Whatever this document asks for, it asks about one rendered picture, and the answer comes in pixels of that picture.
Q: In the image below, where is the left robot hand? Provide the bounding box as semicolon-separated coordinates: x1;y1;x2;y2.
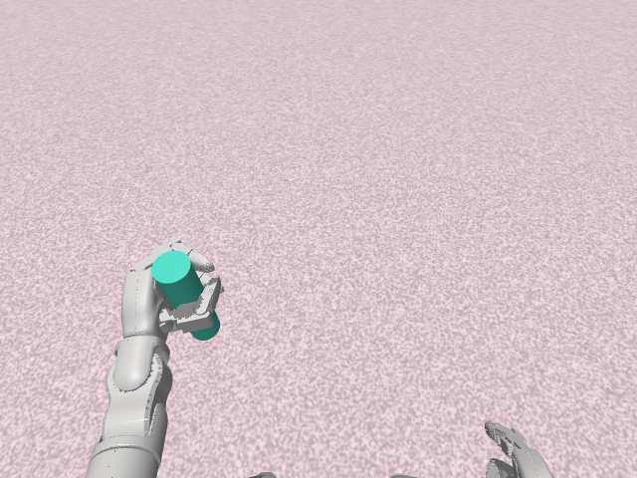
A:
121;237;224;342

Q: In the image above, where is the can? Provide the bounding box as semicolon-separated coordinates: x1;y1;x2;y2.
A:
151;251;220;341

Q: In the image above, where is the left robot arm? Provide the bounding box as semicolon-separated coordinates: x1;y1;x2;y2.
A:
85;335;173;478

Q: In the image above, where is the right robot hand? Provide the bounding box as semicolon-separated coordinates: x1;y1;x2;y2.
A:
482;421;553;478

